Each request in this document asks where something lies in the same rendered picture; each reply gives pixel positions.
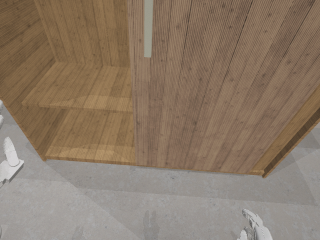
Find wardrobe door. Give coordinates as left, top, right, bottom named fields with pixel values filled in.
left=127, top=0, right=320, bottom=174
left=252, top=84, right=320, bottom=170

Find right robot hand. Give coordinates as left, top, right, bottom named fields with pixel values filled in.
left=237, top=208, right=273, bottom=240

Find left robot hand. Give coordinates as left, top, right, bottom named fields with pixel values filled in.
left=0, top=100, right=24, bottom=188

